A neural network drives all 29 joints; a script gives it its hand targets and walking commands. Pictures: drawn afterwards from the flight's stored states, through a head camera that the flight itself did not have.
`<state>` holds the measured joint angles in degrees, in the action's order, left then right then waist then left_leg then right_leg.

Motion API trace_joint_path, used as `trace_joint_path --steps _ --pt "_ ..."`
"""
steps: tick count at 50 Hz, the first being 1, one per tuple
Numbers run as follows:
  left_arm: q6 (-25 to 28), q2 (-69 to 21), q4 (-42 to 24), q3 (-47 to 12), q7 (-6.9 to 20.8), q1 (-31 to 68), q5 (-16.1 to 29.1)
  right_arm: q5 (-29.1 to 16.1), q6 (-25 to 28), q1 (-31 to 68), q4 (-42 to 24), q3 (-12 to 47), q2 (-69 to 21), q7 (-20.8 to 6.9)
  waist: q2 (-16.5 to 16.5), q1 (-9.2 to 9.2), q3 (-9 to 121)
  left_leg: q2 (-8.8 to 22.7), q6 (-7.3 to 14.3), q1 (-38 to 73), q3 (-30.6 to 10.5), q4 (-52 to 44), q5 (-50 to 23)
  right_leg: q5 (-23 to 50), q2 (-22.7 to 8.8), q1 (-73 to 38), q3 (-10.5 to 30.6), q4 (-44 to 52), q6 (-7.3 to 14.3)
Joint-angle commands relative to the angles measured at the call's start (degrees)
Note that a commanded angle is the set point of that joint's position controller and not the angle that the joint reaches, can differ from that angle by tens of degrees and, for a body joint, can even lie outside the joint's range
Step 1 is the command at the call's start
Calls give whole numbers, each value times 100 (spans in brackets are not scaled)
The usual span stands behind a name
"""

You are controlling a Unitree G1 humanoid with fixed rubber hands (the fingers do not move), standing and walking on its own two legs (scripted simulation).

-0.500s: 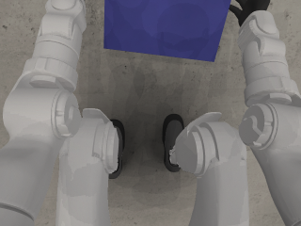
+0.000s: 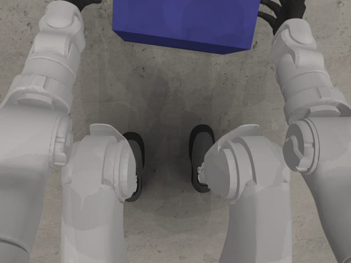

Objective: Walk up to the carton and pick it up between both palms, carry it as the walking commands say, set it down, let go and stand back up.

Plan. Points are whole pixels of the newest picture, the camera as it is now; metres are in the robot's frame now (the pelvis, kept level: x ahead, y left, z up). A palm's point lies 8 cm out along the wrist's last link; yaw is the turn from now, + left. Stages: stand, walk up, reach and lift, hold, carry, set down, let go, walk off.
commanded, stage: set down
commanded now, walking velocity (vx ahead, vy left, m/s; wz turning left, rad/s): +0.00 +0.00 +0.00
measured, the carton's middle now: (184, 1) +0.55 -0.02 -0.27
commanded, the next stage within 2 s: let go in 1.88 s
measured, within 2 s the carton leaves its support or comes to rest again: neither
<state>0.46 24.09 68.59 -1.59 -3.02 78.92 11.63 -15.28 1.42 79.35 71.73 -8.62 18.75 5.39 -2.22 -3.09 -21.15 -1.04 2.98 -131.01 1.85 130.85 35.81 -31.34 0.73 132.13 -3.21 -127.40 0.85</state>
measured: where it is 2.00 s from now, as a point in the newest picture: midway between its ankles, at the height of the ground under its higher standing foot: (166, 173)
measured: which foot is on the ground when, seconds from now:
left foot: down 0.00-1.00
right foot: down 0.00-1.00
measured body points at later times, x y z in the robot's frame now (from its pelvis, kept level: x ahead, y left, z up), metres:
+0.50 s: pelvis -0.01 +0.00 -0.01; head +0.36 +0.02 +0.25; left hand +0.54 +0.20 -0.19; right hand +0.51 -0.23 -0.18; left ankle +0.10 +0.10 -0.32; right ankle +0.12 -0.11 -0.32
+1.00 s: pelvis +0.00 +0.00 +0.08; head +0.33 +0.00 +0.38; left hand +0.56 +0.21 -0.04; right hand +0.51 -0.23 -0.04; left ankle +0.10 +0.10 -0.32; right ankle +0.12 -0.11 -0.32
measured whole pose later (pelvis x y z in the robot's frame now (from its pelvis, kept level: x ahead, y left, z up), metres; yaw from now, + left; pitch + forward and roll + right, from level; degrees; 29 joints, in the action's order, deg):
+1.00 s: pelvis +0.00 +0.00 +0.08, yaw +0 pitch +43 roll -1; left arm -7.9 27.9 57.7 7.3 2.2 72.9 9.1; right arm -9.8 -8.4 64.4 48.1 -14.6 16.8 5.6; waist 0.3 -3.8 -4.5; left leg -1.3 1.9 -124.3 1.2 113.9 32.6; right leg -28.5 1.5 125.6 -2.3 -111.1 1.0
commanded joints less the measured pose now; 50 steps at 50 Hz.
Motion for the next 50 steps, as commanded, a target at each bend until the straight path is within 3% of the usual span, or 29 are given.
trace_joint_path --steps 1,9,17,25,29,36,50 --pt "114 496 -535 -80 -11 1597 211 -158 107 581 -438 19 -98 42 733 43 5701 98 -176 2647 -721 -1139 -2152 2016 36 -2755 492 576 -170" --pt "-4 781 -155 53 46 1713 157 -84 37 812 -301 -188 314 1 672 48 5284 195 -163 2486 -719 -1179 -1473 1416 -88 -2488 444 606 -173" --pt "-71 919 -138 76 125 1782 211 -3 2 813 -418 -305 519 -57 665 -19 5238 256 -198 2545 -711 -1109 -1476 1396 -146 -2526 377 568 -177" --pt "-184 1113 -1104 214 90 1660 218 -121 -134 582 -1372 -147 551 -1 848 -26 7063 209 -243 3787 -590 -1148 -2176 1972 -92 -3367 244 703 -205" --pt "-313 1261 -1476 408 58 1506 170 -72 -301 353 -1875 -231 724 98 850 -43 7759 134 -257 4046 -441 -1297 -2123 1989 -42 -3646 154 876 -214" --pt "-518 1185 -1411 617 185 1157 96 320 -529 106 -2491 -504 855 177 636 -222 7606 21 -233 3602 -281 -1773 -1595 1673 12 -3703 78 1392 -198" --pt "-794 1268 -1799 1097 585 728 -346 609 -951 -441 -3104 -751 504 -10 542 -92 7952 -88 -210 3519 -119 -2985 -1510 1761 135 -4438 131 2667 -263"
